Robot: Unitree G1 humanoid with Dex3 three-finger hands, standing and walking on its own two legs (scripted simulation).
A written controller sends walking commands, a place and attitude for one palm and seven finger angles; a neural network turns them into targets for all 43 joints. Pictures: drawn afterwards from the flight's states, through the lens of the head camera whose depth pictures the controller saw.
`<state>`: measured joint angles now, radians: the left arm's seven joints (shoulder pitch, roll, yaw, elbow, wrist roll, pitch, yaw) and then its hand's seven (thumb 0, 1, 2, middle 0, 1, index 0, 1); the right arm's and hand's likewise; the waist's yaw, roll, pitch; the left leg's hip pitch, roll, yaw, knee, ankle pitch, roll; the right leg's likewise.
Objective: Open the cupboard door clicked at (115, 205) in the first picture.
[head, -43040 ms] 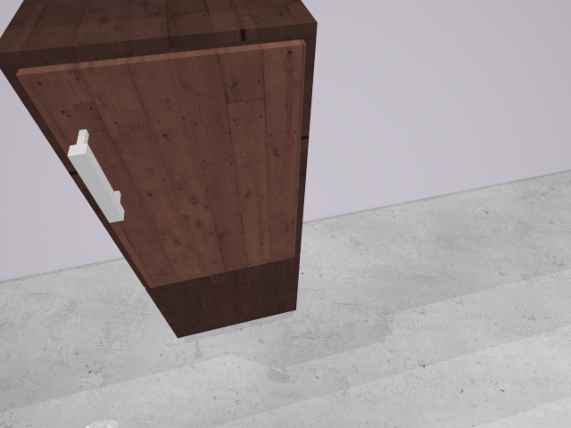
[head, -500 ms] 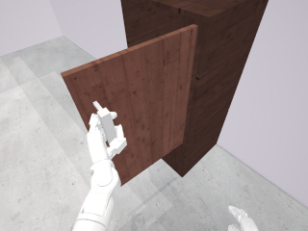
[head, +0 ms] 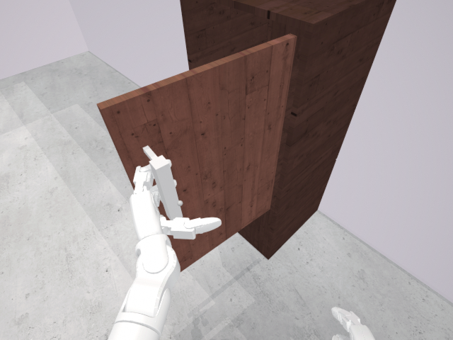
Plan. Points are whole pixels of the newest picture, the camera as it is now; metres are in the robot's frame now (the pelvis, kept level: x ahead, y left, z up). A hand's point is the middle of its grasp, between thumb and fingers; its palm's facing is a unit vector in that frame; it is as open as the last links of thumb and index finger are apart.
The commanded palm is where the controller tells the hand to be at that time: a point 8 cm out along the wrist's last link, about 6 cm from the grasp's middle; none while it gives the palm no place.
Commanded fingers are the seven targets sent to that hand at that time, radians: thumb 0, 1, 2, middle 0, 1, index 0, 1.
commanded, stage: open thumb and fingers to let go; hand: left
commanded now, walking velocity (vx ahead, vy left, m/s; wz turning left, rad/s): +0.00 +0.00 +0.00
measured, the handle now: (162, 185) +0.37 +0.15 +0.09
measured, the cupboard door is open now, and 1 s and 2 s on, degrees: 84 84 84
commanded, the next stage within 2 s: slide the hand sideways off the handle in 0.20 s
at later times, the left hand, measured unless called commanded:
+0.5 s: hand (171, 219) +0.30 +0.12 +0.09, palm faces -0.08 -0.99 -0.07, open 16.0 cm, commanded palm +0.28 +0.16 +0.09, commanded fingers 0.00 -0.50 0.30 -0.15 -0.30 -0.15 -0.30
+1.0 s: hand (148, 237) +0.26 +0.15 +0.08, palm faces -0.03 -1.00 -0.03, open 16.2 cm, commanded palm +0.24 +0.20 +0.09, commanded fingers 0.00 -0.50 0.30 -0.15 -0.30 -0.15 -0.30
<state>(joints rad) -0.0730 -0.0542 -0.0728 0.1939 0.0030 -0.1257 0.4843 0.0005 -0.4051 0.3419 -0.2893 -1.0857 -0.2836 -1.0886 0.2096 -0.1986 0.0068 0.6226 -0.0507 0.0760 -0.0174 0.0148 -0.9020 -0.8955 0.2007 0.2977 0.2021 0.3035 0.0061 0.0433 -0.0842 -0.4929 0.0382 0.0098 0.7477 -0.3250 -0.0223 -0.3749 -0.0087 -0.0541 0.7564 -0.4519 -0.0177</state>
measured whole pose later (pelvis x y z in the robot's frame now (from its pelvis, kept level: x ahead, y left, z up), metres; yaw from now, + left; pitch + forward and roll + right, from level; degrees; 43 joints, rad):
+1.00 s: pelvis -0.01 +0.01 +0.00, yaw -1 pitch +3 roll +0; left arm 0.13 0.17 0.04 0.07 -0.19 -0.22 -0.11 -0.01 -0.50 0.30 -0.19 -0.32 -0.16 -0.31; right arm 0.23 -0.23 0.03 0.57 0.02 -0.06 -0.03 0.02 -0.90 -0.90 0.20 0.30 0.20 0.30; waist 0.01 0.04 -0.06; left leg -0.49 0.04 0.02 0.75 -0.32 -0.01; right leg -0.38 0.00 -0.04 0.75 -0.43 -0.01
